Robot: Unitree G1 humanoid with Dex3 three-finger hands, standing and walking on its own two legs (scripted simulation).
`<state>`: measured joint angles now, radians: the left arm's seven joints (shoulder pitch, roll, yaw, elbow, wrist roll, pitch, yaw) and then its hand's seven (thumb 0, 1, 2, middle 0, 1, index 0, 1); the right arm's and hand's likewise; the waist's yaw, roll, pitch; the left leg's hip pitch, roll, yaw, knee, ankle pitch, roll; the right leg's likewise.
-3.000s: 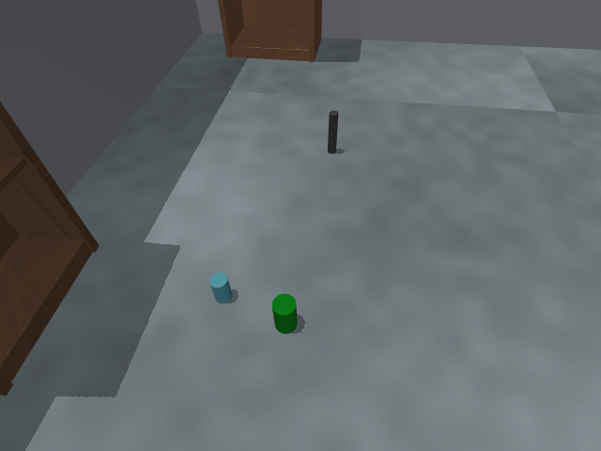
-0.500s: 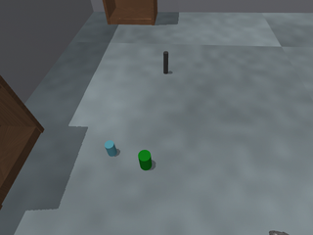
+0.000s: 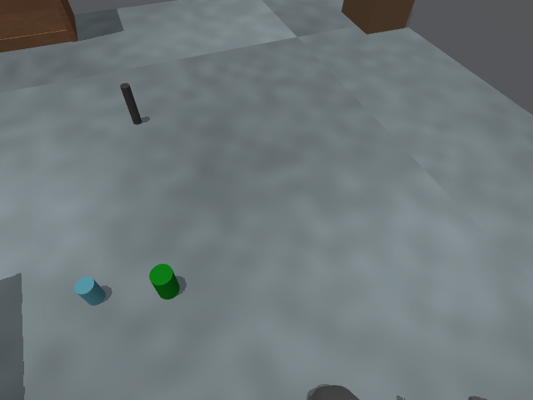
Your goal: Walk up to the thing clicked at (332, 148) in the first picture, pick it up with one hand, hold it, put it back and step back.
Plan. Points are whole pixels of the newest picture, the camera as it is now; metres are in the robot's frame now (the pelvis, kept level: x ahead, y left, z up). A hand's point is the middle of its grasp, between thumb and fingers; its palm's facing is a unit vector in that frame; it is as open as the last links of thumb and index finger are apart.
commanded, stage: walk up
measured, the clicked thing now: (131, 104) +1.59 +0.66 -0.66
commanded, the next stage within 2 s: stand in 1.42 s
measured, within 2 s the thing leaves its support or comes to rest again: neither
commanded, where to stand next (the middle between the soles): +0.08 -0.03 m, yaw -27 degrees
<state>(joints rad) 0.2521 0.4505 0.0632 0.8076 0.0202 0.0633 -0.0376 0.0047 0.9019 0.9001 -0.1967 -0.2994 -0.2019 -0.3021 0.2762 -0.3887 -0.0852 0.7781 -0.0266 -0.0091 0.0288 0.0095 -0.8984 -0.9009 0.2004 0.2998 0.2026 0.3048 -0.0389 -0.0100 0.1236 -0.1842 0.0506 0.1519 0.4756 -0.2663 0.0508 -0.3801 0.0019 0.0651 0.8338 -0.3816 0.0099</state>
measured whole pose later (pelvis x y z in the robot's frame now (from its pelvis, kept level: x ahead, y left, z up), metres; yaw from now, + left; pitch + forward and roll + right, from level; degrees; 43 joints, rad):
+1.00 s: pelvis +0.03 -0.02 -0.03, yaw -25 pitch -2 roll -1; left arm 0.26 0.38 0.02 0.87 0.02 -0.01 0.00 0.00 0.90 0.90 -0.20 -0.30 -0.21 -0.30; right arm 0.19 -0.42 -0.04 0.85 0.00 0.00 0.01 0.01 -0.90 -0.90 0.20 0.30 0.20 0.30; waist 0.01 0.04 0.11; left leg -0.34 0.05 0.01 0.77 -0.43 0.01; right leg -0.33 0.03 0.07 0.74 -0.37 0.01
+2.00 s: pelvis +0.03 -0.01 +0.00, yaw -26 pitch -3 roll +0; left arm 0.12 0.36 -0.01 1.14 0.01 -0.01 0.00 0.00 0.90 0.90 -0.20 -0.30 -0.20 -0.30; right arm 0.10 -0.35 -0.02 1.16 -0.01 -0.01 0.02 0.01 -0.90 -0.90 0.20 0.30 0.20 0.30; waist -0.01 0.00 0.05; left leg -0.13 0.03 0.05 0.35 -0.17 -0.02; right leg -0.15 0.00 0.10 0.35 -0.16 0.03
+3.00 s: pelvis +0.04 -0.02 +0.00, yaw -25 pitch -2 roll +0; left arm 0.12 0.35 -0.01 1.11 0.01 -0.01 0.00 0.00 0.90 0.90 -0.20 -0.30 -0.20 -0.30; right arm 0.09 -0.35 -0.01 1.14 0.00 0.00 0.02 0.01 -0.90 -0.90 0.20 0.30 0.20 0.30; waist -0.01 0.00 0.06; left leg -0.11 0.03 0.03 0.34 -0.19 -0.02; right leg -0.12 -0.01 0.08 0.34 -0.18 0.03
